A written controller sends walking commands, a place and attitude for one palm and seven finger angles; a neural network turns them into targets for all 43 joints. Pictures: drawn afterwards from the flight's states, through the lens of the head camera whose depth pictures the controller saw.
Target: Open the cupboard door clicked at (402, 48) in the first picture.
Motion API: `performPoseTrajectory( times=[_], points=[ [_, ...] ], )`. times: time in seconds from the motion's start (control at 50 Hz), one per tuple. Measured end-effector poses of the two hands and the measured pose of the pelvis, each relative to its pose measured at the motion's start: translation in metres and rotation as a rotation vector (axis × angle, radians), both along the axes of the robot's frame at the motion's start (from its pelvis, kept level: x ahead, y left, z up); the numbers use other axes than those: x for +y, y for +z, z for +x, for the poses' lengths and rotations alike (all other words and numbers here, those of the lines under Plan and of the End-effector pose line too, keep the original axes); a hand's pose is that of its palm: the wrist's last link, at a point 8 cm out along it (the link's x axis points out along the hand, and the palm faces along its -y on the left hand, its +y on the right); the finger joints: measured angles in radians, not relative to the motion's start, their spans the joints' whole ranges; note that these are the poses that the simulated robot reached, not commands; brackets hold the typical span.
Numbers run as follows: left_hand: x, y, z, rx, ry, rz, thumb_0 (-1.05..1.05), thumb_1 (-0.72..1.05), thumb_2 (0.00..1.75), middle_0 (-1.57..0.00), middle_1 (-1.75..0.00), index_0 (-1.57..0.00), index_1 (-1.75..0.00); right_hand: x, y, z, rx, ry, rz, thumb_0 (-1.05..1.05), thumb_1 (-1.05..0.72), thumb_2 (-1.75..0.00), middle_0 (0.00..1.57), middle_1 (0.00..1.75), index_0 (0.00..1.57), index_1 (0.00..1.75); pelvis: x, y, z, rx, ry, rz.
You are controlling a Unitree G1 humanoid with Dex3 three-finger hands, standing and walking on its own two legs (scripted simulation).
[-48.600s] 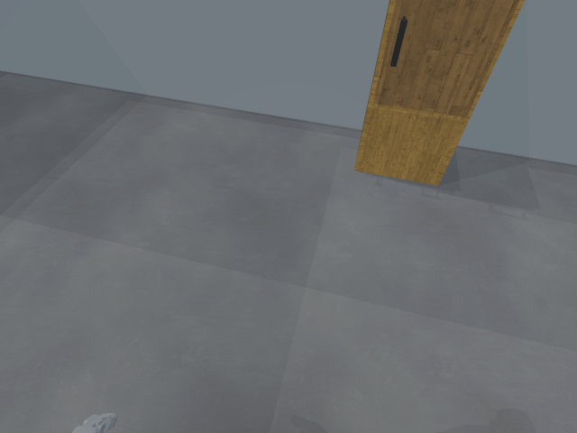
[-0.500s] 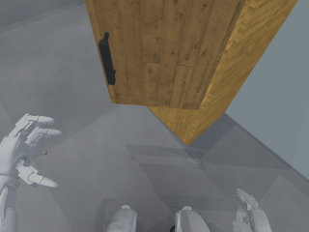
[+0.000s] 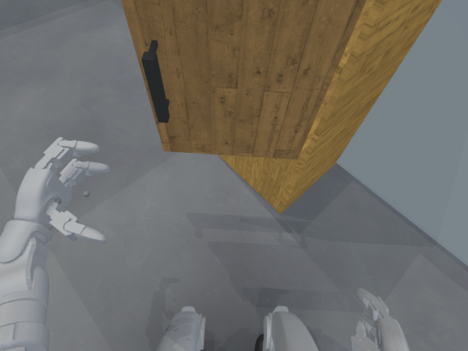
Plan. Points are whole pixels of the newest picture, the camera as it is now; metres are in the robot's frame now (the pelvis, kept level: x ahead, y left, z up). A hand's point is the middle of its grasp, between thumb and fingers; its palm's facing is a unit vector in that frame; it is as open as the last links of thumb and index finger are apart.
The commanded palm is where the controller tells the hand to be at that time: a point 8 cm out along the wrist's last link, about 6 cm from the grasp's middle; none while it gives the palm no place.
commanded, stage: move the hooked fingers beside the handle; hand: left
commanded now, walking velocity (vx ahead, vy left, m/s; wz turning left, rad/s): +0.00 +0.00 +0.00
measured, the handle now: (159, 84) +0.62 +0.19 +0.03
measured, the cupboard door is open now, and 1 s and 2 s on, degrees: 45 45 45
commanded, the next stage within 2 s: none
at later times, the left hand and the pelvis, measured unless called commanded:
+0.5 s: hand (104, 148) +0.44 +0.25 +0.04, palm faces -0.01 -1.00 -0.03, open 14.0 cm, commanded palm +0.42 +0.29 +0.05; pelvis +0.00 +0.00 -0.01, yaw -1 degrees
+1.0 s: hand (118, 114) +0.52 +0.24 +0.05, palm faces -0.02 -1.00 -0.01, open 14.0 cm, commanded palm +0.51 +0.28 +0.04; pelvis -0.01 +0.01 -0.02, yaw -2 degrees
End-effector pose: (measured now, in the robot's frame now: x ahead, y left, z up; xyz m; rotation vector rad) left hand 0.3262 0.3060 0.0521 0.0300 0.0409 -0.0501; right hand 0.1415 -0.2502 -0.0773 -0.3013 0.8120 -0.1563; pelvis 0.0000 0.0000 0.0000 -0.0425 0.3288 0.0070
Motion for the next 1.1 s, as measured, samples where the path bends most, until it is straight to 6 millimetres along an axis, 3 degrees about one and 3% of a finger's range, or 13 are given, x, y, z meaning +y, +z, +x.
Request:
performPoseTrajectory(
  times=[0.16, 0.44, 0.74, 1.1],
  points=[
    [0.008, -0.003, 0.027, 0.01, 0.055, -0.003, -0.01, -0.5, 0.3, -0.3, -1.2, -0.3, -1.2, -0.005, -0.009, -0.026, 0.105, -0.036, -0.005, 0.01, -0.9, -0.9, 0.2, 0.3, 0.21, 0.3, 0.0, -0.001, 0.002, 0.02, -0.007, 0.003],
    [-0.003, -0.007, 0.08, 0.001, 0.038, -0.011, -0.02, -0.5, 0.3, -0.3, -1.2, -0.3, -1.2, -0.015, -0.019, -0.06, 0.242, -0.106, -0.024, 0.01, -0.9, -0.9, 0.2, 0.3, 0.21, 0.3, 0.001, -0.005, 0.003, 0.056, -0.019, 0.0],
    [-0.005, -0.007, 0.121, 0.007, 0.031, -0.013, -0.02, -0.5, 0.3, -0.3, -1.2, -0.3, -1.2, -0.016, -0.029, -0.093, 0.369, -0.137, -0.032, 0.01, -0.9, -0.9, 0.2, 0.3, 0.21, 0.3, 0.002, -0.012, -0.002, 0.09, -0.019, -0.01],
    [-0.008, -0.011, 0.187, 0.024, 0.028, -0.021, -0.02, -0.5, 0.3, -0.3, -1.2, -0.3, -1.2, -0.01, -0.034, -0.147, 0.541, -0.205, -0.058, 0.01, -0.9, -0.9, 0.2, 0.3, 0.21, 0.3, 0.008, -0.026, -0.008, 0.167, -0.027, -0.035]
  ],
)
